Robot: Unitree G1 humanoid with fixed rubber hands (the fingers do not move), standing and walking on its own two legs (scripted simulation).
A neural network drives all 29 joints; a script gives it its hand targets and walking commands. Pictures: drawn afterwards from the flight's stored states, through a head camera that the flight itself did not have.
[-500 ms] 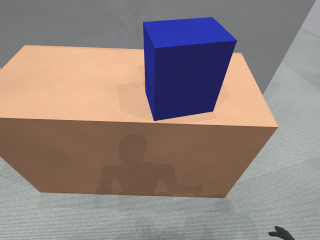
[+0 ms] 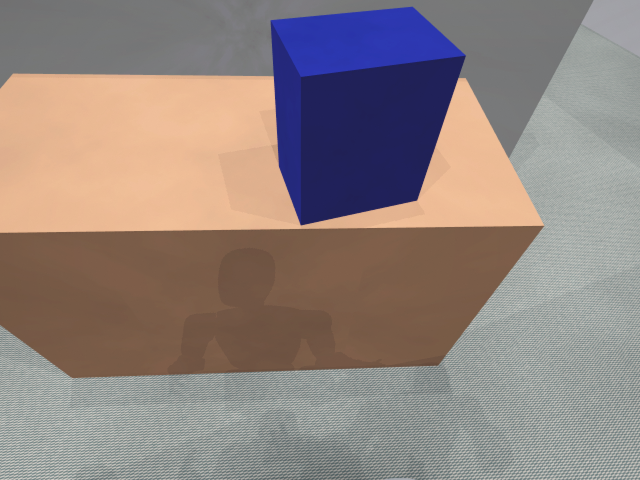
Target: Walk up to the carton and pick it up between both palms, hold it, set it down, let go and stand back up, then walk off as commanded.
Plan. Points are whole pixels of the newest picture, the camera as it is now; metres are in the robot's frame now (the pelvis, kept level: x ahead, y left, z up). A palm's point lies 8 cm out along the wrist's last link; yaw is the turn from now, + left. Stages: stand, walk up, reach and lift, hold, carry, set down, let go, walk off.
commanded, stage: walk off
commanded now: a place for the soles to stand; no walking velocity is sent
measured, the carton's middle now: (353, 122) +0.63 -0.06 +0.08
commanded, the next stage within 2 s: stand in 0.56 s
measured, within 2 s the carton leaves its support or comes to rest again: neither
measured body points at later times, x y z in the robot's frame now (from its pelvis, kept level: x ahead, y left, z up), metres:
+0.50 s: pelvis -0.05 +0.05 +0.02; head -0.04 +0.11 +0.46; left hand +0.01 +0.38 -0.13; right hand -0.05 -0.26 -0.06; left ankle -0.02 +0.14 -0.73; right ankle -0.04 -0.09 -0.63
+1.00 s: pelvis -0.05 +0.01 +0.01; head -0.04 +0.01 +0.46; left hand +0.06 +0.31 -0.09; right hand +0.06 -0.28 -0.11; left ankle -0.05 +0.15 -0.73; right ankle -0.04 -0.11 -0.73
